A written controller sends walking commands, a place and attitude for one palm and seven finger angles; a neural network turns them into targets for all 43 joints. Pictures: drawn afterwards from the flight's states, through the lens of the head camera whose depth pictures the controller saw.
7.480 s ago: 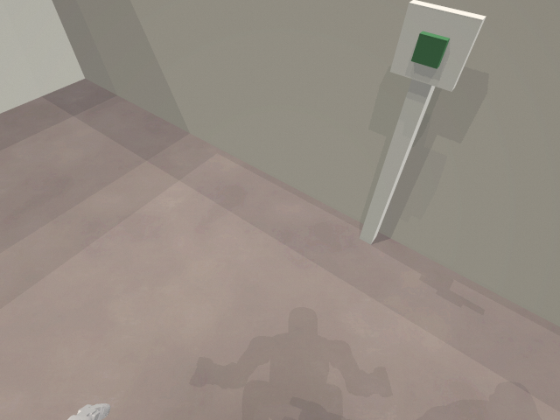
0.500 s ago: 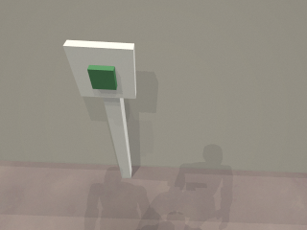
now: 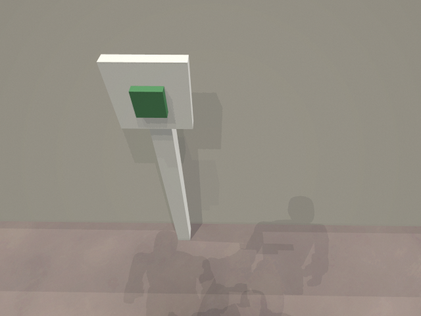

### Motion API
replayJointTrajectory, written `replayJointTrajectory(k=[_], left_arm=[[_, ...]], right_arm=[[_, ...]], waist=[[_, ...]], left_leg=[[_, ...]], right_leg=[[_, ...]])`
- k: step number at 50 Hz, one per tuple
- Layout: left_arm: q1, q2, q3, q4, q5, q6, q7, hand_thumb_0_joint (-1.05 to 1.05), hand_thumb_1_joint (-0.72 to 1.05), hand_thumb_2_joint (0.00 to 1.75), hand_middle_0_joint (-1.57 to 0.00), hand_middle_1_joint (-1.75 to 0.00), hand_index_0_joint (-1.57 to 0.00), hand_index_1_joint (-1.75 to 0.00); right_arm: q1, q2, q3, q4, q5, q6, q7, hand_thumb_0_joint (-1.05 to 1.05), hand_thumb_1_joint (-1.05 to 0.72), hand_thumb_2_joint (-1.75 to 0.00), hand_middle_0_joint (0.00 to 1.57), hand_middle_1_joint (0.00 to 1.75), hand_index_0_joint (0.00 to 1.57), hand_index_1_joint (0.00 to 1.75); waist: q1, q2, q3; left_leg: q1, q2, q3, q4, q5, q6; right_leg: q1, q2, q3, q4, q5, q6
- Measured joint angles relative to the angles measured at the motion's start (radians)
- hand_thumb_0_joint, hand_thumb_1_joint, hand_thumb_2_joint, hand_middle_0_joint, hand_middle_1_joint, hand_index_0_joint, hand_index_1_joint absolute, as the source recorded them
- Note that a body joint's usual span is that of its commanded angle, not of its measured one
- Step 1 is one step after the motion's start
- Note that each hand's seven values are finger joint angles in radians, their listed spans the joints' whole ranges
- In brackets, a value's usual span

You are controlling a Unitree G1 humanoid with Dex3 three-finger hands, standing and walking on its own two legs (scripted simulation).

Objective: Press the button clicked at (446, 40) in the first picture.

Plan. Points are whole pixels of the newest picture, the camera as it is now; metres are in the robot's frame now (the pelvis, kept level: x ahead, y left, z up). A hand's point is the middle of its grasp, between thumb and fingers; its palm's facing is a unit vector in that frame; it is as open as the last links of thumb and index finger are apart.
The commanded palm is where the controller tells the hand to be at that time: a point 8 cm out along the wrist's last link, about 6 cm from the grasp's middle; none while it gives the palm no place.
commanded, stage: come to a stop and stand still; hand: left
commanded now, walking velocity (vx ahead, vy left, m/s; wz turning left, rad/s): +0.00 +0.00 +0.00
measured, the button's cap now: (149, 101) +0.52 +0.17 +0.12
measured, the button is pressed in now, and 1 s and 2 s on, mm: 0 0 0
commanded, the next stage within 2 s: look again from close up in 1.18 s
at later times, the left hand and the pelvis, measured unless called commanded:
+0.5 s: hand out of the picture +0.03 +0.17 -0.16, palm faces -0.01 -0.98 -0.22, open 7.4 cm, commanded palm none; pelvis +0.02 -0.01 +0.01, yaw +0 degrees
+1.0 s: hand out of the picture +0.04 +0.14 -0.16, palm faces +0.03 -0.98 -0.21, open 7.4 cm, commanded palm none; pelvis +0.04 -0.04 +0.01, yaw +0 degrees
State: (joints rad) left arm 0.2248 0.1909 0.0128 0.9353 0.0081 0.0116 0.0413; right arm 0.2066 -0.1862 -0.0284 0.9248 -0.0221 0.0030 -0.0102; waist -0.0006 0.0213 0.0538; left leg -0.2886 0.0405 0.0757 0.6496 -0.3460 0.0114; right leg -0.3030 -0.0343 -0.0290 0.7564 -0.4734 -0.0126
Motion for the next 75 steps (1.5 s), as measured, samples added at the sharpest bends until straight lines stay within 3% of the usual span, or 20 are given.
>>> replayJointTrajectory(k=[1, 3, 8, 14, 34, 51, 75], left_arm=[[-0.003, 0.012, 0.001, -0.013, 0.002, -0.008, -0.003, 0.01, 0.91, 0.9, -0.2, -0.29, -0.2, -0.3], [-0.013, 0.015, -0.003, -0.007, 0.005, -0.014, -0.006, 0.01, 0.91, 0.9, -0.2, -0.29, -0.2, -0.3], [0.008, 0.006, -0.021, 0.018, 0.008, 0.007, -0.014, 0.01, 0.91, 0.9, -0.2, -0.29, -0.2, -0.3], [0.022, -0.006, -0.024, 0.049, 0.004, 0.0, -0.015, 0.01, 0.9, 0.9, -0.2, -0.29, -0.2, -0.3], [0.062, -0.045, -0.03, 0.176, 0.005, -0.022, -0.011, 0.01, 0.91, 0.9, -0.2, -0.29, -0.2, -0.3], [0.047, -0.028, -0.022, 0.174, 0.005, -0.033, -0.011, 0.01, 0.91, 0.9, -0.2, -0.29, -0.2, -0.3], [0.051, -0.027, -0.017, 0.178, 0.002, -0.03, -0.012, 0.0, 0.91, 0.9, -0.2, -0.29, -0.2, -0.3]], right_arm=[[0.007, 0.005, 0.005, 0.005, 0.001, 0.009, 0.003, 0.0, -0.91, -0.9, 0.19, 0.3, 0.2, 0.3], [0.013, 0.006, 0.008, 0.024, 0.0, 0.024, 0.006, 0.0, -0.91, -0.9, 0.2, 0.3, 0.2, 0.3], [0.067, -0.002, 0.008, 0.055, -0.003, 0.023, 0.01, 0.0, -0.93, -0.9, 0.2, 0.3, 0.2, 0.3], [0.128, 0.01, 0.026, 0.105, 0.002, -0.002, 0.005, 0.01, -0.92, -0.9, 0.2, 0.3, 0.2, 0.3], [0.061, 0.028, 0.031, 0.188, 0.011, -0.018, -0.018, 0.01, -0.92, -0.9, 0.2, 0.3, 0.2, 0.3], [0.031, 0.018, 0.03, 0.194, 0.011, -0.015, -0.02, 0.01, -0.91, -0.9, 0.19, 0.3, 0.2, 0.3], [0.068, 0.041, 0.033, 0.218, 0.011, -0.014, -0.022, 0.0, -0.91, -0.9, 0.19, 0.3, 0.2, 0.3]], waist=[[0.007, -0.015, -0.008], [0.006, -0.012, -0.01], [-0.016, 0.009, -0.049], [-0.015, 0.003, -0.043], [0.005, -0.013, -0.03], [0.009, -0.018, -0.038], [0.005, -0.029, -0.034]], left_leg=[[-0.008, -0.012, 0.009, 0.009, -0.002, -0.003], [-0.008, -0.021, 0.014, 0.021, -0.008, -0.005], [0.015, -0.024, 0.017, -0.041, 0.019, 0.001], [0.043, -0.021, 0.018, -0.117, 0.052, -0.001], [0.115, 0.005, 0.0, -0.172, 0.046, -0.039], [0.138, 0.031, -0.018, -0.191, 0.043, -0.069], [0.143, 0.034, -0.026, -0.202, 0.054, -0.07]], right_leg=[[0.004, -0.006, 0.018, -0.074, 0.04, -0.006], [-0.004, -0.015, 0.028, -0.072, 0.121, 0.01], [0.01, -0.015, 0.03, -0.114, 0.128, 0.029], [0.038, -0.009, 0.03, -0.192, 0.167, 0.032], [0.107, 0.019, 0.009, -0.232, 0.145, 0.003], [0.135, 0.045, -0.011, -0.251, 0.136, -0.025], [0.149, 0.049, -0.02, -0.276, 0.151, -0.026]])
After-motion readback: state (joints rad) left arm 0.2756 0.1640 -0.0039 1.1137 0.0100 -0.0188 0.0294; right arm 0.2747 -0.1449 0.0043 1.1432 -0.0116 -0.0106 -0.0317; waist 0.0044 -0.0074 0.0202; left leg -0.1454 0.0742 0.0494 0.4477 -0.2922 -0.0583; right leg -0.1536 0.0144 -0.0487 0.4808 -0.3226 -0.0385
